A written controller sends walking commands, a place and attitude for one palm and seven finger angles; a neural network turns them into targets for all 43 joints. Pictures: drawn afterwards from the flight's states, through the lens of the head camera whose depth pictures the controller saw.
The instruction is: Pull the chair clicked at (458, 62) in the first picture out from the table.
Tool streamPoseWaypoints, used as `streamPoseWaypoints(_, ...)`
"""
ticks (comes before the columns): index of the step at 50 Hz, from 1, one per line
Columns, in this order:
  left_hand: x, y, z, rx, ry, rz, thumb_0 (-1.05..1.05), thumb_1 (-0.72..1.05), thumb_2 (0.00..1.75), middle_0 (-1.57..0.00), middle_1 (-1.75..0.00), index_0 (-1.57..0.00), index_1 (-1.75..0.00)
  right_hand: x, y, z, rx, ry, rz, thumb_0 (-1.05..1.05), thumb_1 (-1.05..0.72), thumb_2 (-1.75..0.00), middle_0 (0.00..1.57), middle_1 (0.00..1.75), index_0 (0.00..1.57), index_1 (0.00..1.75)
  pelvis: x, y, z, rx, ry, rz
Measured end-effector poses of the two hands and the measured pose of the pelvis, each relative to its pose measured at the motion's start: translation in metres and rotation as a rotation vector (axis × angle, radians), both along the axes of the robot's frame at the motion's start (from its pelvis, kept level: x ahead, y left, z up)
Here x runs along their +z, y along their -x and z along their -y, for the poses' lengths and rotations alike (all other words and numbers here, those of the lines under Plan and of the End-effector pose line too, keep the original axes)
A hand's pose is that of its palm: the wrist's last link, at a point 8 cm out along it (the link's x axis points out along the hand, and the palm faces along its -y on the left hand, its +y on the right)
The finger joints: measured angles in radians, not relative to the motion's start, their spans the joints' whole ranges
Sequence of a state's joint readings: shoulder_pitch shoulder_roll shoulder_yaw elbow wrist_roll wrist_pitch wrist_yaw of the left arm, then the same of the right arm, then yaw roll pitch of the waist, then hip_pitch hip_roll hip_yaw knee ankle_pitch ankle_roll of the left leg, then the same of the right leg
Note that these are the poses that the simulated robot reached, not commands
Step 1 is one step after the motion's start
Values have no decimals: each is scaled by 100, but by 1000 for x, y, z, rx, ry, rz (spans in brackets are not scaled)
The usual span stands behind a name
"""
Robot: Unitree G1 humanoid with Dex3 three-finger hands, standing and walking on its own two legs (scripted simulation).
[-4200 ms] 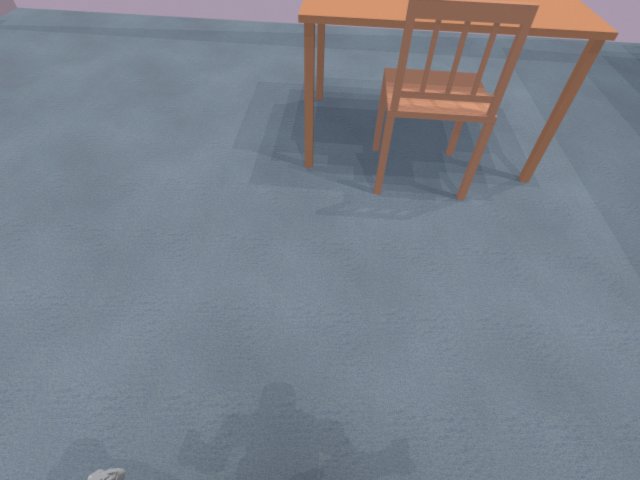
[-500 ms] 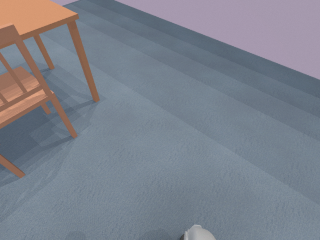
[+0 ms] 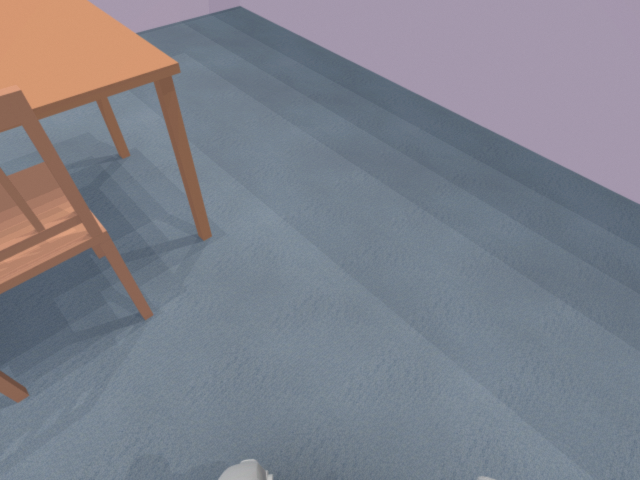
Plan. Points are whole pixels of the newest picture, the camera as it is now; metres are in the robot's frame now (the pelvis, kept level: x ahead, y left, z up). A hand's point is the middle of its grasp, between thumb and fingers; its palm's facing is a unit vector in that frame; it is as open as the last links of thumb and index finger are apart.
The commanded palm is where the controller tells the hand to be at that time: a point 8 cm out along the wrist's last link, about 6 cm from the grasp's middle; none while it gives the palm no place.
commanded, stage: walk to a spot facing it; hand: left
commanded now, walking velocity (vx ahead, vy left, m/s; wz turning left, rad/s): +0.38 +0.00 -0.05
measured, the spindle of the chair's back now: out of the picture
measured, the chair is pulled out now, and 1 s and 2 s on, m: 0.00 0.00 0.00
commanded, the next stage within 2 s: turn to face it in 0.32 s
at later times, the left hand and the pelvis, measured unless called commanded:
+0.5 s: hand (247, 351) +0.34 +0.16 -0.17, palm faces -0.10 -0.97 -0.23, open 7.4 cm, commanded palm none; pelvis +0.23 -0.03 -0.02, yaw -5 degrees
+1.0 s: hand (219, 347) +0.35 +0.21 -0.19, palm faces +0.21 -0.96 -0.20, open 7.3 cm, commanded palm none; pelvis +0.31 +0.00 -0.01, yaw +10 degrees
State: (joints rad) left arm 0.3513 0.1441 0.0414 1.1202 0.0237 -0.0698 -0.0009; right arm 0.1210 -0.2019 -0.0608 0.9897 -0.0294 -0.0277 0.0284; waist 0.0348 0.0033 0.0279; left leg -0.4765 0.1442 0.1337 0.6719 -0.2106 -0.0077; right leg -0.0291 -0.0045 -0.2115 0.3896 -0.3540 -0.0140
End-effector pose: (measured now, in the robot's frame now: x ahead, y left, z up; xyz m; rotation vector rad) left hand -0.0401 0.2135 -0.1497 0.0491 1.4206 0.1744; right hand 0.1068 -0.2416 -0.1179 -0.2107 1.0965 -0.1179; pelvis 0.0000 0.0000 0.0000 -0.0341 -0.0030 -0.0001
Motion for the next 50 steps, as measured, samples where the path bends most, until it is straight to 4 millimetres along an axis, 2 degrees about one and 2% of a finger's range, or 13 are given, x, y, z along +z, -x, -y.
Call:
streamPoseWaypoints(3, -13, -7, -8, 21, 24, -75, 0, 92, 90, -20, -30, -20, -30, -4, -47, -16, 30, 18, 48, 0, -92, -90, 20, 30, 20, 30, -11, -33, -14, -5, -4, 7)
streamPoseWaypoints(6, -12, -32, -19, 5, 28, -113, 0, 91, 90, -20, -30, -20, -30, -5, -65, -29, 11, 10, 59, 0, -91, -90, 20, 30, 20, 30, -10, -58, -22, -20, -15, 19)
streamPoseWaypoints(9, -4, -79, -32, -20, 8, -73, 1, 91, 90, -20, -30, -20, -30, -6, -57, -38, -33, -11, -5, 0, -91, -90, 20, 30, 20, 30, -2, -82, -24, -27, -22, 22)
streamPoseWaypoints(16, 16, -214, -38, -92, -44, 98, 1, 92, 90, -20, -30, -20, -30, -9, -29, -21, -165, -6, -199, -2, -96, -90, 20, 30, 20, 30, 9, -141, -18, -59, -39, 9)
streamPoseWaypoints(22, 20, -330, -10, -208, -74, 197, 0, 92, 90, -20, -30, -20, -30, -26, -14, -13, -264, -72, -356, -1, -93, -90, 20, 30, 20, 30, 1, -196, 8, -101, -52, 14)
streamPoseWaypoints(26, 12, -388, 16, -238, -97, 284, 0, 91, 90, -20, -30, -20, -30, -46, -24, -3, -287, -114, -440, 0, -92, -90, 20, 30, 20, 30, -17, -232, 32, -83, -51, 26)
streamPoseWaypoints(28, 14, -400, 26, -224, -88, 305, 0, 91, 90, -20, -30, -20, -30, -47, -42, 2, -273, -114, -449, 0, -91, -90, 20, 30, 20, 30, -15, -243, 36, -60, -41, 30)
streamPoseWaypoints(31, 18, -406, 39, -189, -70, 300, 0, 91, 90, -20, -30, -20, -30, -42, -83, 10, -231, -105, -411, 0, -91, -90, 20, 30, 20, 30, -8, -256, 40, -29, -32, 26)
streamPoseWaypoints(34, 23, -412, 36, -123, -79, 313, -2, 94, 90, -20, -30, -20, -30, -34, -131, 15, -178, -93, -340, 0, -91, -90, 20, 30, 20, 30, -2, -267, 41, 10, -28, 14)
streamPoseWaypoints(39, 17, -411, 19, -56, -75, 294, -2, 94, 90, -21, -30, -20, -30, -23, -207, 21, -74, -36, -235, 1, -93, -90, 20, 30, 20, 30, -1, -283, 33, 71, -18, 8)
streamPoseWaypoints(44, -9, -394, -11, 33, -58, 243, -1, 92, 90, -21, -30, -20, -30, -15, -273, 20, 22, 50, -128, 1, -93, -90, 20, 30, 20, 30, -15, -298, 13, 126, 6, 11)
streamPoseWaypoints(47, -16, -381, -30, 63, -67, 180, 0, 92, 90, -20, -30, -20, -30, -8, -299, 14, 63, 82, -77, 1, -92, -90, 20, 30, 20, 30, -17, -302, 5, 147, 3, 3)
streamPoseWaypoints(50, -8, -374, -43, 94, -85, 157, 0, 92, 90, -20, -30, -20, -30, 0, -313, 8, 99, 96, -71, 0, -92, -90, 20, 30, 20, 30, -9, -305, 2, 179, 7, -10)
